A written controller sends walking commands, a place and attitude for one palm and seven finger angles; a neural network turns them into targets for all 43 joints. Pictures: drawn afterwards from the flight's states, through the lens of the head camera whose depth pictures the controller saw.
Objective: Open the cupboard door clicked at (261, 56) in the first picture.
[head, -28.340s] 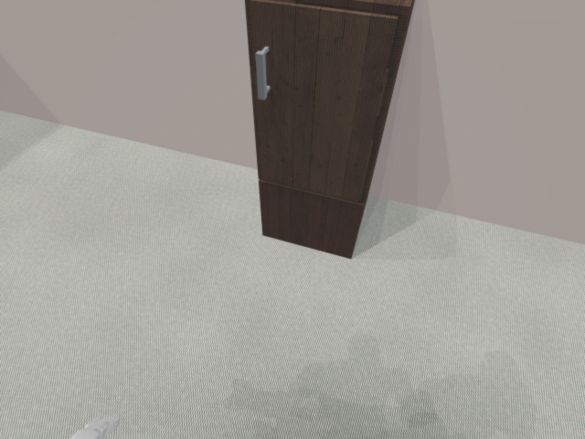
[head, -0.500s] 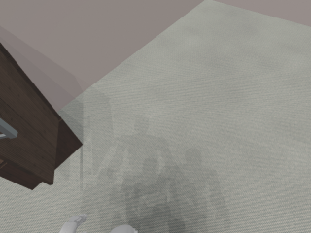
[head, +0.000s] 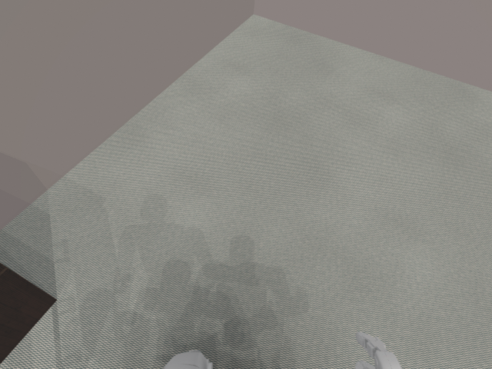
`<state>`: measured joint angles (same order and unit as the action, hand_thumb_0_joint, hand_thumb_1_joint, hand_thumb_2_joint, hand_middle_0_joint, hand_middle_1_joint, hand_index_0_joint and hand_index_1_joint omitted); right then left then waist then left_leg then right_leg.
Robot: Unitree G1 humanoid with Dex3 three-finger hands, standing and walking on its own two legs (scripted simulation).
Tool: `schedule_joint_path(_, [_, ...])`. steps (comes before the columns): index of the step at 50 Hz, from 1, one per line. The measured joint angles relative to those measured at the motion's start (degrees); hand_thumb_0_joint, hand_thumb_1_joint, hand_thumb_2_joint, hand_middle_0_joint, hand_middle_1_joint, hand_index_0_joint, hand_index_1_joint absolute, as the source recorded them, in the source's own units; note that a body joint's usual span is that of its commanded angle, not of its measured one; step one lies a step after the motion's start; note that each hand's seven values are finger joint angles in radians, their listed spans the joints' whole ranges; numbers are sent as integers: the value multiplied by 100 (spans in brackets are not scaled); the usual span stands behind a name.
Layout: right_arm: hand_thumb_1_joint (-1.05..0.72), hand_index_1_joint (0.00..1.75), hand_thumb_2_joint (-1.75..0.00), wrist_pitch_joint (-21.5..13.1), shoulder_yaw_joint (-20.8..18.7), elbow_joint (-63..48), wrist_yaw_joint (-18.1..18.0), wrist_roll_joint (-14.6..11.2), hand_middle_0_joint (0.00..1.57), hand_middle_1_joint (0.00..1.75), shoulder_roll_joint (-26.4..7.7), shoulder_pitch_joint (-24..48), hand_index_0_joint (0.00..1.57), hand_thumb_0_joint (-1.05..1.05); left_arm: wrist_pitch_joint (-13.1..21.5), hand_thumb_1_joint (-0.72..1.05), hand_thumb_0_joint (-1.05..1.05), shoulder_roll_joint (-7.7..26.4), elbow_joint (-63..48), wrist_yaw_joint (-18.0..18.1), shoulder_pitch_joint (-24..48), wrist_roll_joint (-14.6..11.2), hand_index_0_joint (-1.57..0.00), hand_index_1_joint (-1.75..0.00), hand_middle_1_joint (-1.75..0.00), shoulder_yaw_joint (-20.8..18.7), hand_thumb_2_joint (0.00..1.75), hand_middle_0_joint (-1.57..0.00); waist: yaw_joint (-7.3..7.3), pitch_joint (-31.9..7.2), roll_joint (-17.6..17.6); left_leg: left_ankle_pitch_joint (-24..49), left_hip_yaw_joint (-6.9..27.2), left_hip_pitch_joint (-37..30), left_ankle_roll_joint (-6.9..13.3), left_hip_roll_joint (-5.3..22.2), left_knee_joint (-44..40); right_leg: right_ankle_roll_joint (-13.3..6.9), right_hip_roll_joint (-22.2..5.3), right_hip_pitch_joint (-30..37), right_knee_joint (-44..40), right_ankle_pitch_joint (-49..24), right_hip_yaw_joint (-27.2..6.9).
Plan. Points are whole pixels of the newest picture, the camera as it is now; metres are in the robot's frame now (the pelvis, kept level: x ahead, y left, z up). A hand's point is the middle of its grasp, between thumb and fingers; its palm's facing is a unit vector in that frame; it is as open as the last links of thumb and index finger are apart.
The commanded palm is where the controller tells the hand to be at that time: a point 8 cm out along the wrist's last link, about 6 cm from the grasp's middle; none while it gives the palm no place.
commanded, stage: walk to a spot facing it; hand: left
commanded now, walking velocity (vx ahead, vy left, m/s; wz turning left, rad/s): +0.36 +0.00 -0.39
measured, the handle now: out of the picture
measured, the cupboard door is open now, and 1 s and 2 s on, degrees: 52 52 52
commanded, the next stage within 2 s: turn to face it in 1.24 s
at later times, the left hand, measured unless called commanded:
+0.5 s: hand (225, 233) +0.40 +0.07 -0.16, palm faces -0.28 -0.95 -0.14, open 7.4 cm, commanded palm none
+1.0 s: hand (227, 231) +0.42 +0.07 -0.17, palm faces -0.15 -0.98 -0.15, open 7.3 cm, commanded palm none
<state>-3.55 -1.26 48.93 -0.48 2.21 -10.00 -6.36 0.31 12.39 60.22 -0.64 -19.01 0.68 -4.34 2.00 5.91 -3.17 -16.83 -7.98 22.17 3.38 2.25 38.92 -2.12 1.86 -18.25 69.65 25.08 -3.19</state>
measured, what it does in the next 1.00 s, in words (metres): walks ahead: right foot, then left foot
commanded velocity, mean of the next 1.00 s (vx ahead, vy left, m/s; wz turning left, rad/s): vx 0.37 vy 0.00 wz -0.17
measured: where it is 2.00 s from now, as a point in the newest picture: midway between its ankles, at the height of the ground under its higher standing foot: (296, 227)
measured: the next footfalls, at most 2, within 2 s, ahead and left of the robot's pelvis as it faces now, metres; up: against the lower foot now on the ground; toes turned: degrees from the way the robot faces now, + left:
right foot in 0.48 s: +0.29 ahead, -0.12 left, +0.00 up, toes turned -18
left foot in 1.00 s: +0.62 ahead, -0.05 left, +0.00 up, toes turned -7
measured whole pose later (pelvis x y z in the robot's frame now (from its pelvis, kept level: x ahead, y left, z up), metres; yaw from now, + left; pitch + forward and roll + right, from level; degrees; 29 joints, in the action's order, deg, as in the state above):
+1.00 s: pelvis +0.48 -0.10 +0.00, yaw -14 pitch +0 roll +0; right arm -3.4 -2.2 56.2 0.4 1.9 -10.3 -3.1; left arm 4.1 7.2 67.1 1.0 -26.2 0.4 -1.2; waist 1.2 4.3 -1.2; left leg -9.2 -8.9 24.9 5.5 -0.1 34.5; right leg -3.5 3.0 3.5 32.7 27.8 5.3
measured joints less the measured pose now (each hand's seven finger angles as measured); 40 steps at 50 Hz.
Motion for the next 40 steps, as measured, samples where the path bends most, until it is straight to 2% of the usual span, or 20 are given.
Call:
schedule_joint_path(3, [-91, 30, -90, -4, -2, 193, -62, -9, 21, 30, 32, -424, 20, 0, -21, 91, 1, 82, -203, -72, 407, 68, -20, -30, -30, -49, 90, -20, -26, -7, 57, 79, -147, -562, -21, -2, -627, 91, -283, -923, 584, -699, 313])
schedule_joint_path(7, [-91, 30, -90, -10, 9, 552, -95, -55, 20, 30, 77, -1013, 20, 0, -23, 92, 1, 111, -491, -99, 808, 91, -19, -30, -30, -78, 90, -20, -91, -106, 124, 164, -372, -1181, -7, -45, -1386, 190, -516, -1792, 410, -1313, 349])
schedule_joint_path(11, [-91, 30, -90, -3, 19, 848, -111, -75, 20, 30, 117, -1568, 20, 1, -71, 92, 1, 62, -570, -112, 1082, 98, -19, -30, -30, -71, 90, -20, -245, -215, 171, 26, -594, -1639, -39, -95, -1763, 234, -631, -2233, 46, -1778, 342])
schedule_joint_path(14, [-91, 30, -90, -5, 45, 1034, -118, -61, 20, 30, 156, -1910, 19, 1, -115, 92, 1, -18, -552, -130, 1274, 95, -19, -30, -30, -18, 90, -20, -380, -233, 192, -144, -743, -1950, -98, -115, -1929, 215, -677, -2209, -654, -1944, 473])
schedule_joint_path(17, [-91, 30, -90, -9, 82, 1185, -123, -31, 20, 30, 204, -2178, 19, 1, -131, 92, 1, -126, -525, -154, 1477, 85, -19, -30, -30, 70, 90, -20, -535, -193, 214, -335, -881, -2244, -201, -111, -2049, 126, -666, -1920, -1698, -1919, 721])
schedule_joint_path(20, [-91, 30, -90, 11, 120, 1327, -114, -9, 20, 30, 256, -2396, 19, 1, -102, 92, 1, -246, -527, -155, 1677, 70, -19, -30, -30, 165, 90, -20, -685, -128, 258, -603, -984, -2480, -353, -37, -2016, -60, -507, -1480, -2586, -1527, 964])
schedule_joint_path(22, [-91, 30, -90, 52, 137, 1442, -106, -12, 20, 30, 294, -2530, 19, 1, -20, 91, 1, -325, -562, -145, 1744, 62, -19, -30, -30, 214, 90, -20, -726, -109, 312, -874, -1032, -2560, -480, 100, -1747, -219, -313, -1076, -3034, -1245, 1117])
schedule_joint_path(24, [-91, 30, -90, 130, 138, 1587, -68, -62, 20, 30, 361, -2616, 20, 1, 152, 91, 1, -378, -585, -123, 1707, 70, -19, -30, -30, 231, 90, -20, -650, -117, 296, -1117, -1022, -2344, -556, 327, -733, -403, -155, -602, -3391, -1234, 1193])
schedule_joint_path(25, [-91, 30, -90, 186, 129, 1646, -47, -104, 20, 30, 394, -2543, 20, 1, 241, 91, 1, -396, -585, -93, 1662, 60, -20, -30, -30, 219, 90, -20, -594, -88, 271, -1222, -785, -1981, -567, 398, 309, -456, -102, -559, -3249, -1049, 1167])
schedule_joint_path(27, [-91, 30, -90, 265, 81, 1662, -16, -145, 21, 30, 437, -2293, 20, 1, 322, 91, 0, -398, -533, -15, 1488, 1, -20, -30, -30, 220, 90, -20, -552, -41, 171, -1166, -132, -1123, -515, 301, 2306, -494, -58, -291, -3231, -740, 1115])
schedule_joint_path(29, [-91, 30, -90, 284, 6, 1565, -13, -141, 21, 30, 427, -1971, 20, 1, 324, 91, 0, -401, -395, 58, 1221, -40, -20, -30, -30, 220, 90, -20, -507, -84, 119, -739, 213, -385, -505, 293, 3200, -413, 3, 110, -3627, -754, 1060])
schedule_joint_path(31, [-91, 30, -90, 256, -63, 1378, -29, -119, 21, 30, 392, -1631, 20, 1, 456, 95, -3, -328, -396, 198, 1013, -170, -20, -30, -30, 2, 90, -21, -455, -158, 154, -400, 424, 232, -520, 388, 3201, -443, 89, 476, -4113, -847, 1035])
schedule_joint_path(34, [-91, 30, -90, 218, -135, 1094, -18, -83, 20, 30, 287, -1083, 19, 1, 495, 97, -5, -117, -238, 201, 752, -71, -20, -30, -30, 9, 90, -21, -425, -247, 223, -34, 518, 868, -575, 518, 2630, -493, 155, 927, -4650, -901, 976])
schedule_joint_path(40, [-94, 30, -90, 231, -254, 857, 34, -98, 20, 30, -103, -255, 19, 1, 508, 94, -3, -184, 131, 178, 106, -37, -20, -30, -30, 137, 90, -20, -261, -329, 399, 645, 480, 1399, -570, 492, 1693, -407, 246, 1728, -5189, -670, 842])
